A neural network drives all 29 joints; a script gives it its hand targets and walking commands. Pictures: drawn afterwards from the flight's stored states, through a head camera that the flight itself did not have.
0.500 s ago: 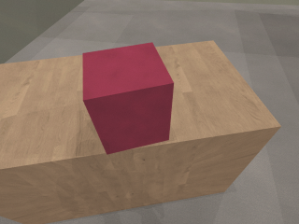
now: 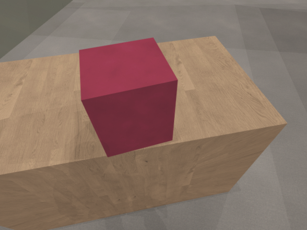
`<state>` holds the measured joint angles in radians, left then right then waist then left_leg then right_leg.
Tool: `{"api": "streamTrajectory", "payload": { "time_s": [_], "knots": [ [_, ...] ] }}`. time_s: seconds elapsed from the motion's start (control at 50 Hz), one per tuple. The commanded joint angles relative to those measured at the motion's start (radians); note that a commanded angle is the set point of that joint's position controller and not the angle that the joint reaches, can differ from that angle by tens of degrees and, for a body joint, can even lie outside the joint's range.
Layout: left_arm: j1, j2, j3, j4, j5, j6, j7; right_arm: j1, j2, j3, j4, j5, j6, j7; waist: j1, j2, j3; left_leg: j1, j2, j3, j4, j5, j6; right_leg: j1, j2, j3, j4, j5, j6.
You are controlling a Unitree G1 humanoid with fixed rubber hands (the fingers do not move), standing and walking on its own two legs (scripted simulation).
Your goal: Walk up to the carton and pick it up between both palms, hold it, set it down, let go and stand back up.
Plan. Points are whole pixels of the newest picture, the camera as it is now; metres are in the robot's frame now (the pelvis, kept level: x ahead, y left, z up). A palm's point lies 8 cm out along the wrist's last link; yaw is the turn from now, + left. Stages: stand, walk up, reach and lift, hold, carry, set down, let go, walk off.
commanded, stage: reach and lift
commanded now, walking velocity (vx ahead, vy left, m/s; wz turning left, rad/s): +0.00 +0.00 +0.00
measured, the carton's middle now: (129, 99) +0.46 +0.08 +0.08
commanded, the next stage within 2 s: none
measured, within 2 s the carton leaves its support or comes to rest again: neither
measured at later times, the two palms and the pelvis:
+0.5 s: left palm out of the picture +0.06 +0.24 -0.08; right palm out of the picture +0.09 -0.23 -0.09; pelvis -0.08 -0.03 -0.01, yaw +9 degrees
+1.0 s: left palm out of the picture +0.10 +0.22 -0.02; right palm out of the picture +0.11 -0.21 -0.03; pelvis -0.12 -0.03 +0.00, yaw +7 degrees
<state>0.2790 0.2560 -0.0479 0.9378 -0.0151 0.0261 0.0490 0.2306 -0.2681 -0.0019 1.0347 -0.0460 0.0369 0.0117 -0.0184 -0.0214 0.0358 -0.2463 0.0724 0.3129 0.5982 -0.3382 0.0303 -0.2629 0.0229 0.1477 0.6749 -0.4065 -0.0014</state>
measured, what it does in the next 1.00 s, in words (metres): shifts its weight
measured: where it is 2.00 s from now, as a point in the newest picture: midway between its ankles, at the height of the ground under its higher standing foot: outside the picture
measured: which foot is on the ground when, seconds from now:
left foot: down 0.00-1.00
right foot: down 0.00-1.00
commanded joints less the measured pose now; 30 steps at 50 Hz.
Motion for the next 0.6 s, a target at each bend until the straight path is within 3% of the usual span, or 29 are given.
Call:
{"api": "streamTrajectory", "payload": {
  "time_s": [0.0, 0.06, 0.12, 0.14, 0.18, 0.22, 0.26, 0.32, 0.34, 0.36, 0.4, 0.44, 0.48, 0.54, 0.58],
  "knots": [
    [-0.502, 0.133, 0.047, -0.285, -0.002, 0.430, -0.064, -0.404, -0.193, -0.180, -0.109, -0.059, -0.064, 0.116, -0.007, -0.044, -0.073, 0.095, 0.029, -0.246, 0.153, 0.257, -0.091, -0.408, -0.032, -0.220, 0.015, 0.178, -0.058],
    [-0.408, 0.148, 0.090, -0.494, 0.081, 0.566, -0.113, -0.272, -0.196, -0.156, -0.177, 0.061, -0.007, 0.080, -0.024, 0.011, -0.452, 0.364, 0.008, -0.267, 0.300, 0.535, -0.132, -0.330, -0.030, -0.201, 0.072, 0.674, -0.024],
    [-0.237, 0.136, 0.141, -0.577, 0.180, 0.654, -0.146, -0.150, -0.187, -0.105, -0.170, 0.181, 0.026, 0.042, -0.047, 0.082, -0.514, 0.479, 0.014, -0.297, 0.315, 0.675, -0.131, -0.360, -0.014, -0.238, 0.113, 0.776, -0.016],
    [-0.178, 0.116, 0.145, -0.576, 0.200, 0.675, -0.155, -0.124, -0.179, -0.083, -0.150, 0.199, 0.049, 0.030, -0.055, 0.076, -0.465, 0.478, 0.004, -0.298, 0.273, 0.639, -0.122, -0.325, -0.015, -0.241, 0.071, 0.773, -0.015],
    [-0.120, 0.097, 0.136, -0.626, 0.205, 0.688, -0.169, -0.114, -0.162, -0.041, -0.216, 0.236, 0.093, 0.014, -0.055, 0.030, -0.348, 0.434, -0.010, -0.286, 0.182, 0.488, -0.103, -0.241, -0.012, -0.229, -0.008, 0.683, -0.018],
    [-0.130, 0.114, 0.129, -0.663, 0.212, 0.665, -0.168, -0.136, -0.148, -0.029, -0.278, 0.220, 0.114, -0.003, -0.051, 0.016, -0.196, 0.350, -0.031, -0.264, 0.107, 0.335, -0.082, -0.245, -0.025, -0.212, -0.090, 0.576, -0.012],
    [-0.207, 0.131, 0.123, -0.697, 0.200, 0.615, -0.149, -0.187, -0.092, -0.041, -0.350, 0.180, 0.118, -0.017, -0.033, 0.020, -0.057, 0.260, -0.036, -0.247, 0.068, 0.184, -0.064, -0.313, -0.044, -0.184, -0.153, 0.396, -0.016],
    [-0.352, 0.153, 0.098, -0.700, 0.161, 0.539, -0.113, -0.231, 0.027, -0.044, -0.447, 0.126, 0.113, -0.018, -0.025, 0.017, 0.080, 0.213, -0.034, -0.236, 0.047, -0.023, -0.038, -0.456, -0.092, -0.115, -0.273, 0.007, -0.029],
    [-0.390, 0.163, 0.093, -0.706, 0.142, 0.513, -0.102, -0.227, 0.056, -0.045, -0.486, 0.114, 0.100, -0.019, -0.030, 0.010, 0.089, 0.238, -0.037, -0.236, 0.060, -0.050, -0.034, -0.508, -0.125, -0.079, -0.315, -0.109, -0.039],
    [-0.411, 0.161, 0.079, -0.710, 0.127, 0.495, -0.090, -0.205, 0.083, -0.045, -0.504, 0.104, 0.092, -0.020, -0.043, 0.014, 0.062, 0.275, -0.034, -0.239, 0.057, -0.066, -0.027, -0.531, -0.132, -0.072, -0.323, -0.147, -0.045],
    [-0.448, 0.176, 0.089, -0.707, 0.103, 0.474, -0.082, -0.202, 0.113, -0.049, -0.557, 0.077, 0.081, -0.031, -0.037, -0.036, 0.051, 0.302, -0.036, -0.243, 0.059, -0.070, -0.018, -0.555, -0.156, -0.051, -0.363, -0.220, -0.057],
    [-0.443, 0.175, 0.084, -0.701, 0.079, 0.471, -0.073, -0.187, 0.109, -0.062, -0.596, 0.057, 0.085, -0.048, -0.042, -0.018, 0.015, 0.311, -0.032, -0.250, 0.041, -0.092, -0.013, -0.521, -0.159, -0.056, -0.352, -0.228, -0.063],
    [-0.411, 0.188, 0.079, -0.699, 0.056, 0.476, -0.061, -0.178, 0.071, -0.079, -0.620, 0.045, 0.096, -0.056, -0.040, 0.032, -0.033, 0.254, -0.017, -0.258, -0.015, -0.121, -0.007, -0.406, -0.118, -0.105, -0.297, -0.154, -0.074],
    [-0.382, 0.137, 0.064, -0.690, 0.037, 0.467, -0.047, -0.195, -0.014, -0.143, -0.622, 0.031, 0.104, -0.035, -0.044, 0.175, -0.102, 0.057, 0.070, -0.331, -0.197, -0.382, 0.007, -0.080, -0.020, -0.196, -0.141, 0.026, -0.047],
    [-0.345, 0.103, 0.062, -0.628, 0.044, 0.428, -0.047, -0.230, -0.057, -0.163, -0.619, 0.018, 0.107, -0.005, -0.025, 0.228, -0.104, -0.175, 0.140, -0.389, -0.338, -0.539, 0.040, 0.210, 0.052, -0.253, -0.028, 0.153, -0.013]
  ]
}}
